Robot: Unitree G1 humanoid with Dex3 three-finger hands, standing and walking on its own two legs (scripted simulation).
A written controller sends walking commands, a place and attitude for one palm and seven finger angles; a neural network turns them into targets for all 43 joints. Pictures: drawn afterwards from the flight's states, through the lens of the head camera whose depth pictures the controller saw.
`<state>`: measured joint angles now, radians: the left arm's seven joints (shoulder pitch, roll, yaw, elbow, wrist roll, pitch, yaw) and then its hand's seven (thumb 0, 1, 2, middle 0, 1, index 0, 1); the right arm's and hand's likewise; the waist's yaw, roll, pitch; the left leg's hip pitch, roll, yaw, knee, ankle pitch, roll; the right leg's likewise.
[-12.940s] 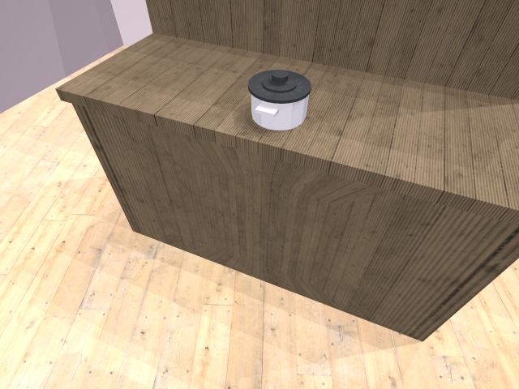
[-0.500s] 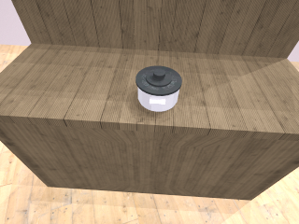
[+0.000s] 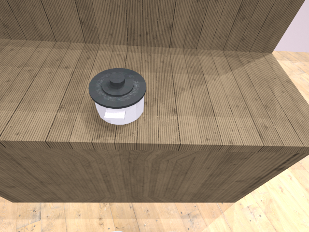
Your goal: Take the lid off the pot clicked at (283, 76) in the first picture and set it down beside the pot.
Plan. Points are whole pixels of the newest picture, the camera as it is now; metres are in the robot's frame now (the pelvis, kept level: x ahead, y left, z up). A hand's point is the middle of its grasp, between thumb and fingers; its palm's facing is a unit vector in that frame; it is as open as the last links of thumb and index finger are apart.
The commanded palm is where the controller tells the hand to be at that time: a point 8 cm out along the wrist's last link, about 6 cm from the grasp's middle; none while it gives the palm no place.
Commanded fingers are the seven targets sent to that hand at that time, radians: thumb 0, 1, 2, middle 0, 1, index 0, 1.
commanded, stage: come to a stop and stand still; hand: left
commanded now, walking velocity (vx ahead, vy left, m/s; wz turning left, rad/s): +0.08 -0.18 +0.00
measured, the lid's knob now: (117, 79) +0.48 +0.12 +0.12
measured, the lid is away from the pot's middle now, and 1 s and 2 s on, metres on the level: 0.00 0.00 0.00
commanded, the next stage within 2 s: none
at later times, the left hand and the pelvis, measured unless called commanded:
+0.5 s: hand out of the picture +0.03 +0.12 -0.18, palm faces +0.14 -0.95 -0.28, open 7.4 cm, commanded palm none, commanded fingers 0.00 0.90 0.90 -0.20 -0.30 -0.20 -0.30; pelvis +0.02 -0.08 -0.01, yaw +5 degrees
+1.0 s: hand out of the picture +0.01 +0.23 -0.16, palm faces +0.02 -0.96 -0.29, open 7.4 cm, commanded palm none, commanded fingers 0.00 0.90 0.90 -0.20 -0.30 -0.20 -0.30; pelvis -0.07 +0.03 -0.01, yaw +0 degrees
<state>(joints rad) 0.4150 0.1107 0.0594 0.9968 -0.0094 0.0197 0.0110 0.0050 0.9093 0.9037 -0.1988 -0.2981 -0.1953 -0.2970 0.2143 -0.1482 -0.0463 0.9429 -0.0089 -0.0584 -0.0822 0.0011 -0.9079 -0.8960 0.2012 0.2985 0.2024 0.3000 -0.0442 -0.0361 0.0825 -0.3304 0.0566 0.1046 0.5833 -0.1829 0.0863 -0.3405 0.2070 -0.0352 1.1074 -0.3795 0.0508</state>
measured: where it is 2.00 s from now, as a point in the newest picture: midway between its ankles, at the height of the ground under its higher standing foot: outside the picture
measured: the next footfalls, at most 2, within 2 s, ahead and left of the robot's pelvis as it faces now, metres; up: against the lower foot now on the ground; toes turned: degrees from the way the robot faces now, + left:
right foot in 0.22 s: +0.14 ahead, -0.26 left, +0.00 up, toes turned +6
left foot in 0.58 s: +0.01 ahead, +0.07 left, +0.00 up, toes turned +1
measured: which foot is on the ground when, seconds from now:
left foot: down 0.00-0.24, up 0.26-0.56, down 0.58-1.00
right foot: up 0.00-0.20, down 0.22-0.58, up 0.60-0.72, down 0.74-0.88, up 0.90-1.00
